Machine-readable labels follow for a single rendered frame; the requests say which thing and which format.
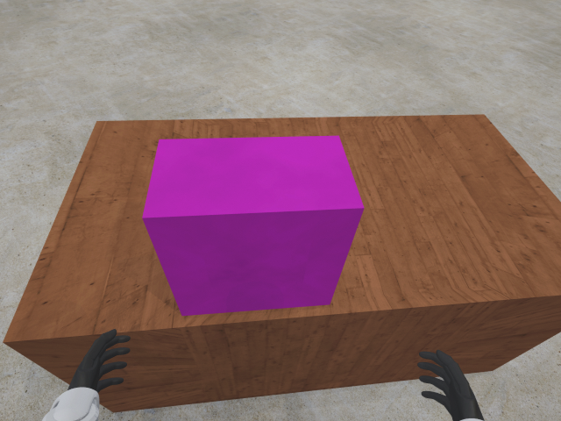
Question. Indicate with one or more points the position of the left robot hand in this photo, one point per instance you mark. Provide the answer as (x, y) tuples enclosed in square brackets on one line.
[(91, 369)]

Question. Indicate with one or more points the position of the pedestal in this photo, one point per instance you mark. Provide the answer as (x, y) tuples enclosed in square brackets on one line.
[(458, 249)]

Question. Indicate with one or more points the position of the carton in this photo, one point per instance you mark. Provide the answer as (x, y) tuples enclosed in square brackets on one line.
[(243, 224)]

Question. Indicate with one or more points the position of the robot left forearm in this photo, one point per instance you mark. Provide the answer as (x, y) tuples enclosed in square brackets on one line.
[(78, 404)]

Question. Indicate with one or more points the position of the right robot hand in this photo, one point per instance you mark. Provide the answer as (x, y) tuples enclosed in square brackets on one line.
[(459, 399)]

